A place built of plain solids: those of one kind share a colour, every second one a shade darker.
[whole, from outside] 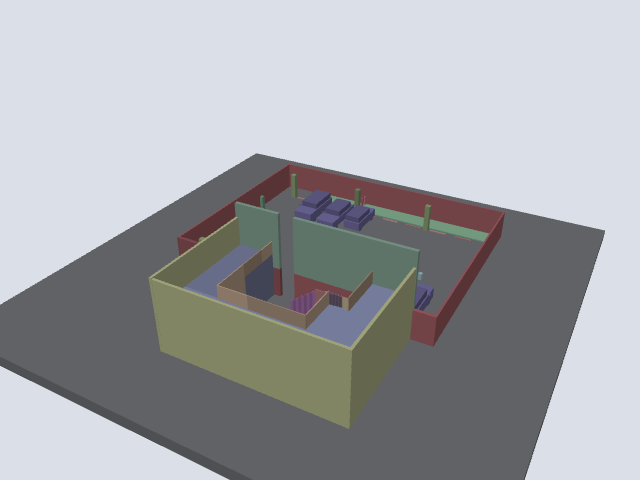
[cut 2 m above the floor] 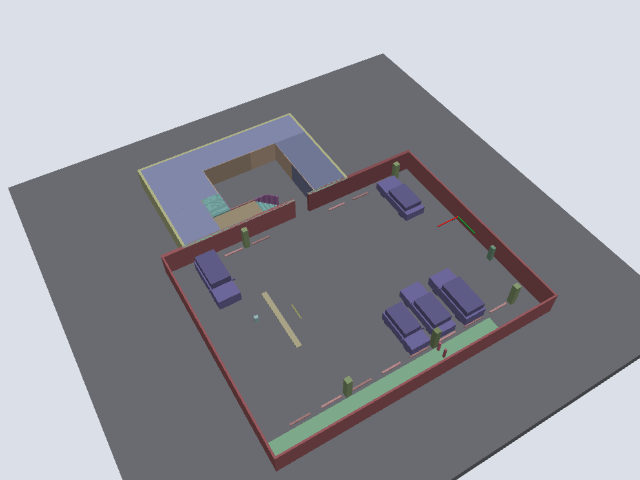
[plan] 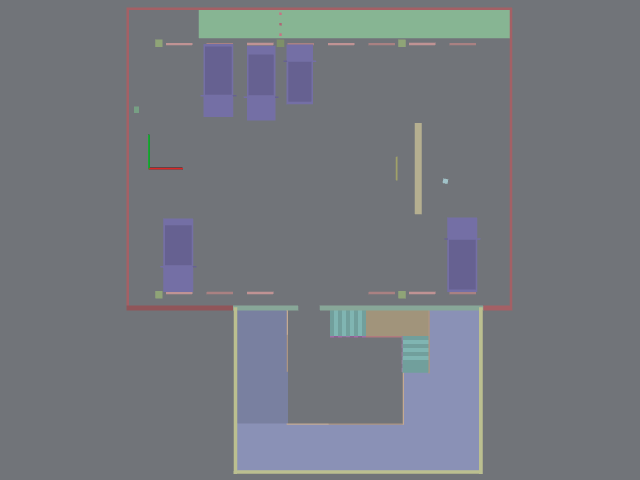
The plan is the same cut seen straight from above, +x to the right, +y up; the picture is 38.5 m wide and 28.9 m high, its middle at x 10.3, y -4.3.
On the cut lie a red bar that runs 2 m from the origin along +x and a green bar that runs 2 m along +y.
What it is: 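The pedestrian entrance of an underground car park of the 2000s; a paved forecourt at street level 3.80 m over the deck; an open stair well of 20 risers of 0.190 m and treads of 0.240 m, 1.54 m wide, an L of two flights with a corner landing, along the facade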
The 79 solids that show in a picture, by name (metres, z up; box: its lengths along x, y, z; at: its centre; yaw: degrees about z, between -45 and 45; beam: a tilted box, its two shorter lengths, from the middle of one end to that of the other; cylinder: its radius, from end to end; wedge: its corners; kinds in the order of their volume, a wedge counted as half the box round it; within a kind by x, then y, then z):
{
 "paving_1": {"box": [3.06, 3.12, 3.85], "at": [6.84, -13.79, 1.88]},
 "paving_2": {"box": [3.06, 3.71, 3.85], "at": [6.84, -10.4, 1.88]},
 "paving_3": {"box": [14.57, 2.82, 3.85], "at": [12.6, -16.76, 1.88]},
 "paving_4": {"box": [4.6, 3.11, 3.85], "at": [17.58, -13.8, 1.88]},
 "paving_5": {"box": [3.06, 3.71, 3.85], "at": [18.35, -10.4, 1.88]},
 "stair_step_1": {"box": [5.97, 1.56, 0.24], "at": [13.89, -9.31, 0.07]},
 "stair_step_2": {"box": [5.73, 1.56, 0.43], "at": [14.01, -9.31, 0.17]},
 "stair_step_3": {"box": [5.49, 1.56, 0.62], "at": [14.13, -9.31, 0.26]},
 "stair_step_4": {"box": [5.25, 1.56, 0.81], "at": [14.25, -9.31, 0.35]},
 "stair_step_5": {"box": [5.01, 1.56, 1.0], "at": [14.37, -9.31, 0.45]},
 "stair_step_6": {"box": [4.77, 1.56, 1.19], "at": [14.49, -9.31, 0.55]},
 "stair_step_7": {"box": [4.53, 1.56, 1.38], "at": [14.61, -9.31, 0.64]},
 "stair_step_8": {"box": [4.29, 1.56, 1.57], "at": [14.73, -9.31, 0.73]},
 "stair_step_9": {"box": [4.05, 1.56, 1.76], "at": [14.85, -9.31, 0.83]},
 "stair_step_10": {"box": [1.56, 0.53, 3.47], "at": [16.05, -12.03, 1.69]},
 "stair_step_11": {"box": [1.56, 0.77, 3.28], "at": [16.05, -11.91, 1.59]},
 "stair_step_12": {"box": [1.56, 1.01, 3.09], "at": [16.05, -11.79, 1.5]},
 "stair_step_13": {"box": [1.56, 1.25, 2.9], "at": [16.05, -11.67, 1.4]},
 "stair_step_14": {"box": [1.56, 1.49, 2.71], "at": [16.05, -11.55, 1.3]},
 "stair_step_15": {"box": [1.56, 1.73, 2.52], "at": [16.05, -11.43, 1.21]},
 "stair_step_16": {"box": [1.56, 1.97, 2.33], "at": [16.05, -11.31, 1.11]},
 "stair_step_17": {"box": [1.56, 2.21, 2.14], "at": [16.05, -11.19, 1.02]},
 "boundary_1": {"box": [0.22, 10.04, 6.3], "at": [5.21, -13.37, 3.1]},
 "boundary_2": {"box": [15.01, 0.22, 6.21], "at": [12.6, -18.27, 3.06]},
 "boundary_3": {"box": [0.22, 10.04, 6.2], "at": [19.98, -13.37, 3.05]},
 "car_1": {"box": [1.82, 4.43, 0.71], "at": [1.77, -5.22, 0.54]},
 "car_2": {"box": [1.62, 2.41, 0.44], "at": [1.77, -4.62, 1.11]},
 "car_3": {"box": [1.8, 4.39, 0.87], "at": [4.18, 5.3, 0.62]},
 "car_4": {"box": [1.6, 2.9, 0.53], "at": [4.18, 5.89, 1.32]},
 "car_5": {"box": [1.72, 4.51, 0.71], "at": [6.76, 5.14, 0.54]},
 "car_6": {"box": [1.52, 2.46, 0.53], "at": [6.76, 5.64, 1.16]},
 "car_7": {"box": [1.4, 2.42, 0.52], "at": [9.09, 5.23, 1.21]},
 "car_8": {"box": [1.6, 3.61, 0.76], "at": [9.09, 5.67, 0.56]},
 "car_9": {"box": [1.61, 3.0, 0.61], "at": [18.87, -5.78, 1.41]},
 "car_10": {"box": [1.81, 4.48, 0.93], "at": [18.87, -5.18, 0.64]},
 "wall_1": {"box": [0.15, 18.09, 2.64], "at": [-1.27, 0.65, 1.27]},
 "wall_2": {"box": [10.34, 0.3, 2.64], "at": [3.82, -8.39, 1.27]},
 "wall_3": {"box": [23.22, 0.15, 2.64], "at": [10.26, 9.62, 1.27]},
 "wall_4": {"box": [11.58, 0.3, 2.64], "at": [16.08, -8.39, 1.27]},
 "wall_5": {"box": [0.15, 18.09, 2.64], "at": [21.8, 0.65, 1.27]},
 "facade_1": {"box": [3.92, 0.3, 7.49], "at": [7.03, -8.39, 3.69]},
 "facade_2": {"box": [9.85, 0.3, 7.49], "at": [15.21, -8.39, 3.69]},
 "stair_landing_1": {"box": [3.81, 1.57, 1.95], "at": [14.97, -9.32, 0.93]},
 "rim_guard_1": {"box": [0.08, 3.26, 4.97], "at": [8.33, -13.79, 2.44]},
 "rim_guard_2": {"box": [0.08, 2.32, 4.97], "at": [8.33, -11.16, 2.44]},
 "rim_guard_3": {"box": [0.08, 1.62, 4.97], "at": [8.33, -9.36, 2.44]},
 "rim_guard_4": {"box": [2.69, 0.08, 4.97], "at": [9.64, -15.38, 2.44]},
 "rim_guard_5": {"box": [4.54, 0.08, 4.97], "at": [13.09, -15.38, 2.44]},
 "rim_guard_6": {"box": [0.08, 3.18, 4.97], "at": [15.32, -13.84, 2.44]},
 "rim_guard_7": {"box": [0.08, 2.32, 4.97], "at": [16.86, -11.16, 2.44]},
 "rim_guard_8": {"box": [0.08, 1.62, 4.97], "at": [16.86, -9.36, 2.44]},
 "walkway_1": {"box": [18.72, 1.7, 0.17], "at": [12.36, 8.7, 0.03]},
 "column_1": {"box": [0.45, 0.45, 2.61], "at": [0.6, -7.59, 1.25]},
 "column_2": {"box": [0.45, 0.45, 2.61], "at": [0.6, 7.54, 1.25]},
 "column_3": {"box": [0.45, 0.45, 2.61], "at": [7.92, 7.54, 1.25]},
 "column_4": {"box": [0.45, 0.45, 2.61], "at": [15.24, -7.59, 1.25]},
 "column_5": {"box": [0.45, 0.45, 2.61], "at": [15.24, 7.54, 1.25]},
 "guard_landing_1": {"box": [2.22, 0.08, 3.07], "at": [14.17, -10.12, 1.49]},
 "wheelstop_1": {"box": [1.6, 0.15, 0.15], "at": [1.82, -7.5, 0.03]},
 "wheelstop_2": {"box": [1.6, 0.15, 0.15], "at": [1.82, 7.5, 0.03]},
 "wheelstop_3": {"box": [1.6, 0.15, 0.15], "at": [4.26, -7.5, 0.03]},
 "wheelstop_4": {"box": [1.6, 0.15, 0.15], "at": [6.7, -7.5, 0.03]},
 "wheelstop_5": {"box": [1.6, 0.15, 0.15], "at": [6.7, 7.5, 0.03]},
 "wheelstop_6": {"box": [1.6, 0.15, 0.15], "at": [9.14, 7.5, 0.03]},
 "wheelstop_7": {"box": [1.6, 0.15, 0.15], "at": [11.58, 7.5, 0.03]},
 "wheelstop_8": {"box": [1.6, 0.15, 0.15], "at": [14.02, -7.5, 0.03]},
 "wheelstop_9": {"box": [1.6, 0.15, 0.15], "at": [14.02, 7.5, 0.03]},
 "wheelstop_10": {"box": [1.6, 0.15, 0.15], "at": [16.46, -7.5, 0.03]},
 "wheelstop_11": {"box": [1.6, 0.15, 0.15], "at": [16.46, 7.5, 0.03]},
 "wheelstop_12": {"box": [1.6, 0.15, 0.15], "at": [18.9, -7.5, 0.03]},
 "wheelstop_13": {"box": [1.6, 0.15, 0.15], "at": [18.9, 7.5, 0.03]},
 "hump_1": {"box": [0.43, 5.49, 0.11], "at": [16.22, 0.0, 0.01]},
 "guard_lower_1": {"box": [0.25, 0.08, 2.07], "at": [11.99, -10.12, 0.98]},
 "guard_lower_2": {"box": [0.25, 0.08, 2.26], "at": [12.23, -10.12, 1.08]},
 "guard_lower_3": {"box": [0.25, 0.08, 2.45], "at": [12.47, -10.12, 1.18]},
 "guard_lower_4": {"box": [0.25, 0.08, 2.64], "at": [12.71, -10.12, 1.27]},
 "guard_lower_5": {"box": [0.25, 0.08, 2.83], "at": [12.95, -10.12, 1.36]},
 "pay_station_1": {"box": [0.3, 0.4, 1.5], "at": [-0.75, 3.54, 0.7]},
 "cable_cover_1": {"box": [0.11, 1.44, 0.07], "at": [14.92, 0.0, -0.02]}
}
